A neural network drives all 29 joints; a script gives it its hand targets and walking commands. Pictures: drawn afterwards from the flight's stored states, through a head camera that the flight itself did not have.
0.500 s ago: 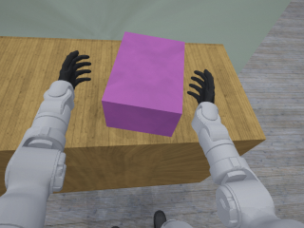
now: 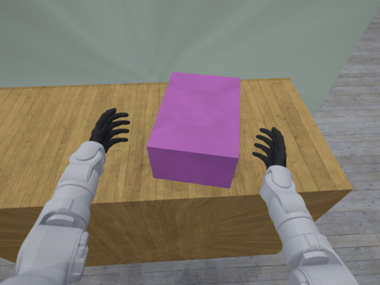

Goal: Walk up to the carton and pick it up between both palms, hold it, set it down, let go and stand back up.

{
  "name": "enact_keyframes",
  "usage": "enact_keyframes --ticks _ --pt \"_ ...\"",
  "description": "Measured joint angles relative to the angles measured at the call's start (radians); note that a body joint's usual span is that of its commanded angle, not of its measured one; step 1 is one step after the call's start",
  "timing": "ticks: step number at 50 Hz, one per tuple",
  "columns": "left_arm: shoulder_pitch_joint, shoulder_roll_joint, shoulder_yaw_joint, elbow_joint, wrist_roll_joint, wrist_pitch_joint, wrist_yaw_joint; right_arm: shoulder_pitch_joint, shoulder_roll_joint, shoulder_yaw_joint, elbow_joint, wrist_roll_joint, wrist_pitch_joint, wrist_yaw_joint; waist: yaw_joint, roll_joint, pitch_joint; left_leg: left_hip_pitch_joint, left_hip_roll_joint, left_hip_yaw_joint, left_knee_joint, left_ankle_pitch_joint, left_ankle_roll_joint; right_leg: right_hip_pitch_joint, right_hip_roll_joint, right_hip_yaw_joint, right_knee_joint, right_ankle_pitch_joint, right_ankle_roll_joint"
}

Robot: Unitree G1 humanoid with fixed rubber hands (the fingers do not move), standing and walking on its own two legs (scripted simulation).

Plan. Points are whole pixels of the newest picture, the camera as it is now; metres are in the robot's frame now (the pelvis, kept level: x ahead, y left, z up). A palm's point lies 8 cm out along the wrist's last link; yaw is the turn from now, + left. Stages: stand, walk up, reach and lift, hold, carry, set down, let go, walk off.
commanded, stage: set down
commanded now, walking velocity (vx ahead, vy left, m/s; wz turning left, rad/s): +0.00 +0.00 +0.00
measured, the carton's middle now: (198, 125) +0.52 -0.05 -0.01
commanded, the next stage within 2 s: none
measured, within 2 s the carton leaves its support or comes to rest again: neither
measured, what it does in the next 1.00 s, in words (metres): stands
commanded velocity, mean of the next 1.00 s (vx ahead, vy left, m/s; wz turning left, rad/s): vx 0.00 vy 0.00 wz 0.00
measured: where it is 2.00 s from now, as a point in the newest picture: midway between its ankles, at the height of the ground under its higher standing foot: outside the picture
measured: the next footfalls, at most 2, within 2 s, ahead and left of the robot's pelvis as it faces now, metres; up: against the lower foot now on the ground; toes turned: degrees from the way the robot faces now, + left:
none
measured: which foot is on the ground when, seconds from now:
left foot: down 0.00-1.00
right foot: down 0.00-1.00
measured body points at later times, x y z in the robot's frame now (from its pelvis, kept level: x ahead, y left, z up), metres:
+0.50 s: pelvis +0.01 -0.01 +0.00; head +0.03 +0.03 +0.45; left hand +0.33 +0.24 +0.04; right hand +0.29 -0.18 +0.04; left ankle -0.01 +0.11 -0.74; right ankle +0.05 -0.15 -0.74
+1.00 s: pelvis +0.02 +0.00 +0.00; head +0.03 +0.02 +0.45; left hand +0.27 +0.24 +0.02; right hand +0.24 -0.19 +0.02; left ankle -0.01 +0.11 -0.74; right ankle +0.05 -0.15 -0.74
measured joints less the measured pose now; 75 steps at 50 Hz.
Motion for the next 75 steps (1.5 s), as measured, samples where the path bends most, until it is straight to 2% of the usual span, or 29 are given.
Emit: enact_keyframes --ticks 11,16,23,29,35,52,63,75 --pt "0.238 0.022 0.06 -0.302 -0.021 0.004 -0.024 0.201 0.005 0.058 -0.275 -0.002 -0.038 -0.024 0.043 -0.011 0.033 -0.003 0.008 0.009 -0.029 0.012 -0.01 -0.014 0.009 0.008 -0.013 0.007 -0.009" --pt "0.339 0.034 0.066 -0.411 -0.017 0.027 -0.04 0.286 0.018 0.078 -0.343 0.0 -0.038 -0.036 0.063 -0.035 0.029 0.029 0.015 0.007 -0.037 0.007 -0.014 0.019 0.015 0.005 -0.025 0.004 -0.014" --pt "0.465 0.058 0.052 -0.537 -0.025 0.048 -0.037 0.399 0.05 0.062 -0.413 -0.011 -0.009 -0.042 0.086 -0.056 0.05 0.086 0.018 0.0 -0.029 -0.009 -0.015 0.082 0.017 -0.002 -0.025 -0.011 -0.015" --pt "0.543 0.072 0.022 -0.626 -0.053 0.041 -0.019 0.461 0.057 0.028 -0.481 -0.03 0.03 -0.029 0.098 -0.048 0.069 0.104 0.014 -0.001 -0.013 -0.023 -0.01 0.104 0.014 -0.003 -0.013 -0.022 -0.01" --pt "0.62 0.068 0.012 -0.694 -0.058 0.03 -0.021 0.523 0.052 0.025 -0.545 -0.05 0.044 -0.016 0.096 -0.026 0.073 0.125 0.01 0.003 -0.013 -0.03 -0.004 0.124 0.01 0.001 -0.013 -0.029 -0.005" --pt "0.816 0.054 0.003 -0.769 -0.047 -0.033 -0.027 0.721 0.046 0.038 -0.618 -0.092 0.0 0.019 0.118 -0.009 0.094 0.16 0.012 0.0 -0.014 -0.047 -0.006 0.154 0.012 0.0 -0.001 -0.055 -0.006" --pt "0.876 0.033 -0.003 -0.779 -0.012 -0.012 -0.002 0.728 0.019 0.024 -0.55 -0.104 -0.009 0.068 0.118 -0.009 0.097 0.17 0.016 -0.011 -0.029 -0.046 -0.015 0.163 0.016 -0.01 -0.004 -0.064 -0.013" --pt "0.908 -0.021 0.003 -0.708 0.047 -0.004 0.018 0.745 -0.027 0.014 -0.421 -0.133 -0.073 0.132 0.104 0.017 0.081 0.186 0.02 -0.013 -0.062 -0.033 -0.025 0.168 0.02 -0.012 -0.011 -0.067 -0.022"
